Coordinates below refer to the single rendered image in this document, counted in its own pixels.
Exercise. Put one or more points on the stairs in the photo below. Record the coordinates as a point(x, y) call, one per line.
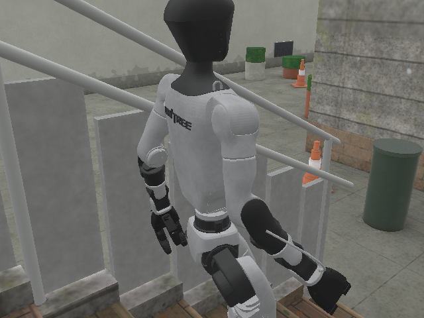
point(301, 308)

